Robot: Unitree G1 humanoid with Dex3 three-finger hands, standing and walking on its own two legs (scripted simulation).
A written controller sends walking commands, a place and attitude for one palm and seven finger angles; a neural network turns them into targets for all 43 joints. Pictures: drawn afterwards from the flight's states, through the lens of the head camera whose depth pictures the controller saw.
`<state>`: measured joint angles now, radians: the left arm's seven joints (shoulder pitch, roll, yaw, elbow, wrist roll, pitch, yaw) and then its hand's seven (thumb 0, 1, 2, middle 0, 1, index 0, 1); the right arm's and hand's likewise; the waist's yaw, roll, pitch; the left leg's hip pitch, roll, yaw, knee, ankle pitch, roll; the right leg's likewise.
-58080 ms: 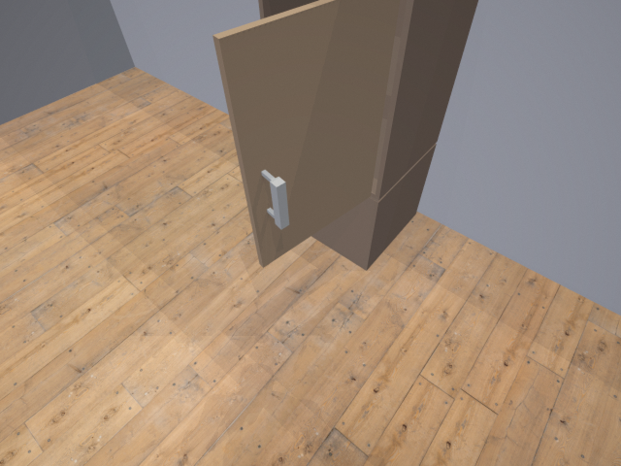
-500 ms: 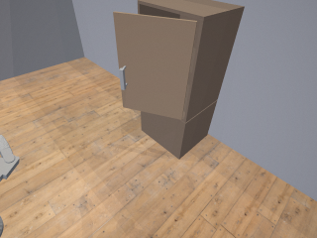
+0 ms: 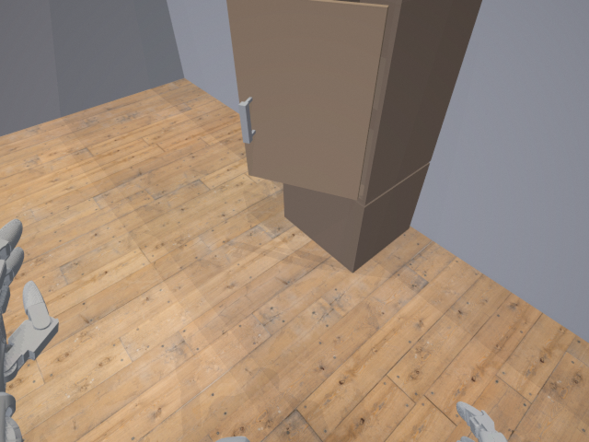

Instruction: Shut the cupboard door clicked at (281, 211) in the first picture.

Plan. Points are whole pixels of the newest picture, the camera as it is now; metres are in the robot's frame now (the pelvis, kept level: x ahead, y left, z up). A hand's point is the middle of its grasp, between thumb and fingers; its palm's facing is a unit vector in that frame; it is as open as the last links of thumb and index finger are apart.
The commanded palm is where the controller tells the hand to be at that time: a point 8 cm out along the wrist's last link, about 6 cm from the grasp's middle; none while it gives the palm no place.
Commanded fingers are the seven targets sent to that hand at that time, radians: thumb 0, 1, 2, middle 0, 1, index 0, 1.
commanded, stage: stop stepping back and stand still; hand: left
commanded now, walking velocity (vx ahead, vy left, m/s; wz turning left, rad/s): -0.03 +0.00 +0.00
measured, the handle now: (248, 120) +1.04 +0.24 -0.10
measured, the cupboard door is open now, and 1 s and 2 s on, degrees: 29 29 29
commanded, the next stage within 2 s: let the arm hang, fingers relaxed in 0.86 s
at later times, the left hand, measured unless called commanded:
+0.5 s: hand (58, 284) +0.24 +0.29 +0.15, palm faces +0.37 -0.80 -0.46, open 7.4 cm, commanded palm +0.18 +0.33 +0.17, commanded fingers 0.00 0.90 0.90 -0.20 -0.30 -0.20 -0.30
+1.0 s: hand (53, 303) +0.23 +0.30 +0.13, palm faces +0.36 -0.82 -0.45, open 7.4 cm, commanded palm none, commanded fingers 0.00 0.90 0.90 -0.20 -0.30 -0.20 -0.30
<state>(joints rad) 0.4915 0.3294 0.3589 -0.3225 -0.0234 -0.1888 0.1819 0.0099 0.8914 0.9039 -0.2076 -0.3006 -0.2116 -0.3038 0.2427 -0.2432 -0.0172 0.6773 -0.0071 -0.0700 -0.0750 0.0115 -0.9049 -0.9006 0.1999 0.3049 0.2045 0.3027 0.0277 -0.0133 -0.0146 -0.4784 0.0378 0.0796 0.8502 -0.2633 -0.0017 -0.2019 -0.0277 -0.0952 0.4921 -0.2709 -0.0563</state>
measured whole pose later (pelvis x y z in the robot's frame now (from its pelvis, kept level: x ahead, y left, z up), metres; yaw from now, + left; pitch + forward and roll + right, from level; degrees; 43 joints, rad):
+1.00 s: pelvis +0.01 +0.04 +0.00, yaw -1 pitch +1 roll -1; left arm 0.47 0.39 0.32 -0.32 -0.01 -0.18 0.13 0.01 0.89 0.90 -0.21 -0.30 -0.21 -0.30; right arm 0.22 -0.23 0.01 0.67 0.01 -0.11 -0.04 0.01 -0.90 -0.90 0.20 0.30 0.20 0.30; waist 0.01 0.03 -0.02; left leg -0.32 0.04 0.09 0.52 -0.21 0.03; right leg -0.22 0.00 -0.07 0.46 -0.25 0.00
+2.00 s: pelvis +0.02 +0.05 +0.00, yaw -3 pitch -1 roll +0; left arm 0.20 0.24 0.02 1.10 0.03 -0.01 0.01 0.00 0.91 0.90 -0.20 -0.30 -0.20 -0.30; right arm 0.18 -0.26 -0.02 1.11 -0.02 0.00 -0.01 0.00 -0.91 -0.90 0.20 0.30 0.20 0.30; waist 0.00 0.01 0.03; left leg -0.20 0.01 0.13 0.37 -0.16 0.04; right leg -0.14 -0.02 -0.03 0.37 -0.22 0.01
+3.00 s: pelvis +0.05 +0.03 +0.00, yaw +1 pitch -1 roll +0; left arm 0.16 0.25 0.03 1.06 0.02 0.01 0.03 0.00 0.91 0.90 -0.20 -0.30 -0.21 -0.30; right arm 0.16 -0.26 -0.01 1.08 -0.02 0.03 0.00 0.00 -0.91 -0.90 0.20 0.30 0.20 0.30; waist -0.02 0.00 0.06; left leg -0.23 0.02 0.06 0.49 -0.23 0.00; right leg -0.11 -0.02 -0.11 0.42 -0.30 -0.01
